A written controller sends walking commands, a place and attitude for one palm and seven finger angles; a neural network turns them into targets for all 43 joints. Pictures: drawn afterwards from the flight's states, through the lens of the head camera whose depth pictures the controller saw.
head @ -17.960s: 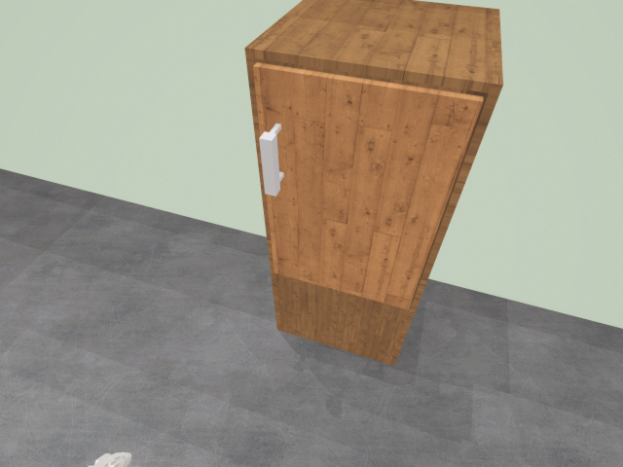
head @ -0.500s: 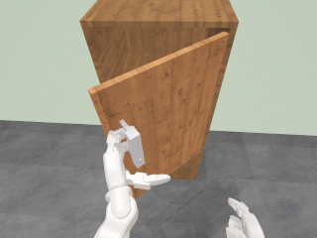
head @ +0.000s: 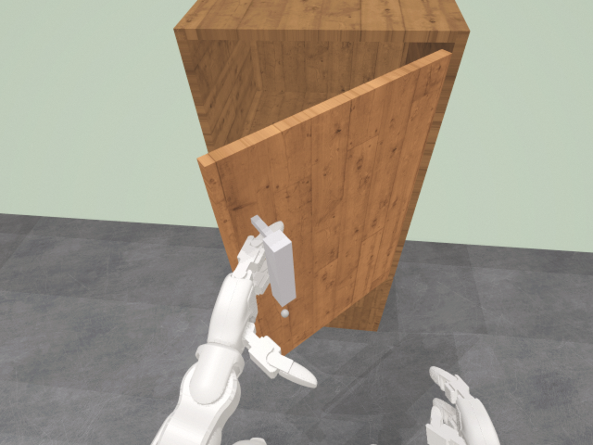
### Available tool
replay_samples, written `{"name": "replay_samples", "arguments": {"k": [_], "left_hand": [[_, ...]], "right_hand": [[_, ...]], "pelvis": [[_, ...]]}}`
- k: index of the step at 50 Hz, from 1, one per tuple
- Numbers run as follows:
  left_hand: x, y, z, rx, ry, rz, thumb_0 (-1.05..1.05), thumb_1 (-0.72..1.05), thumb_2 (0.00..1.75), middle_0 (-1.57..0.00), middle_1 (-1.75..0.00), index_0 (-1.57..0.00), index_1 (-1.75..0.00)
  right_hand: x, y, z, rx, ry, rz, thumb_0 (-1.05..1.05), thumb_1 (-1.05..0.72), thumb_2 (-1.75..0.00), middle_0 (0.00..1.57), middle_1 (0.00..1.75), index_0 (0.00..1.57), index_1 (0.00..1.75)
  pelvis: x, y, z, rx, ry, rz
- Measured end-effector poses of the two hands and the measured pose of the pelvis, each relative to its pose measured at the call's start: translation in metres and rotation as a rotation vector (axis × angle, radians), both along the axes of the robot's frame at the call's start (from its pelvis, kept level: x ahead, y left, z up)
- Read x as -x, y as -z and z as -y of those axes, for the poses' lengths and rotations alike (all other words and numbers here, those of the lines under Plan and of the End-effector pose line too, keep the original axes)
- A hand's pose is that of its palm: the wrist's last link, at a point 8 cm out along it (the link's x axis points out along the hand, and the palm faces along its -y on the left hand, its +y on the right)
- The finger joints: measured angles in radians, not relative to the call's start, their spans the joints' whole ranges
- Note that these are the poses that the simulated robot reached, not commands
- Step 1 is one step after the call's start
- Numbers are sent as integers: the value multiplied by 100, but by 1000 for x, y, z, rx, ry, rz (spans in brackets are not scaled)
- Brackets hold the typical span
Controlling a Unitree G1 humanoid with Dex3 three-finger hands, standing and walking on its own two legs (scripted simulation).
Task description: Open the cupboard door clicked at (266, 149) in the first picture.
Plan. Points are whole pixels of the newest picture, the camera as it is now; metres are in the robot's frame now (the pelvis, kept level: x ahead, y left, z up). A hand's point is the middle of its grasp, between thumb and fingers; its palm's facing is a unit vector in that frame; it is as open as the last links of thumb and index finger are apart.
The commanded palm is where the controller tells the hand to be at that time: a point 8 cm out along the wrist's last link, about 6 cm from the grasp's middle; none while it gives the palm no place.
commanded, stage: slide the hand sideways off the handle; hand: left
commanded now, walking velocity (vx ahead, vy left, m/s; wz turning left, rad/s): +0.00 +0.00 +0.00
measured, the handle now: (271, 260) +0.34 +0.06 +0.08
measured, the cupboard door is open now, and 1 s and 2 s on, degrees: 43 44 44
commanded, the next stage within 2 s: draw the hand back to the body in 1.00 s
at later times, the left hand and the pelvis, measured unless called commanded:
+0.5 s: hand (262, 331) +0.24 +0.06 +0.08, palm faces -0.10 -0.99 -0.01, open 16.2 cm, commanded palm +0.21 +0.12 +0.08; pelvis +0.02 +0.00 +0.00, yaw -2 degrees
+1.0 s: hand (209, 367) +0.20 +0.11 +0.08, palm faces -0.06 -1.00 -0.04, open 16.3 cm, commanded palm +0.17 +0.17 +0.08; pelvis +0.02 -0.01 -0.02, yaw -1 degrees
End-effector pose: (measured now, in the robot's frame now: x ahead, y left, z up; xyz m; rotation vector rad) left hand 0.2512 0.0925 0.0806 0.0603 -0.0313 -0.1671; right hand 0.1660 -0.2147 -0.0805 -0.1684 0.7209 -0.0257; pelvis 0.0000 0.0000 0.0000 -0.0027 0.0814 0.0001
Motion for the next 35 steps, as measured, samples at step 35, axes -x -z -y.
{"name": "replay_samples", "arguments": {"k": [35], "left_hand": [[43, 1, -41, 25, -79, -53, -1, -50, 30, -19, -32, -18, -32]], "right_hand": [[-33, -11, 9, 5, 20, 90, 1, -90, -89, 20, 30, 20, 30]], "pelvis": [[-28, 7, 6, -6, 22, -52]]}}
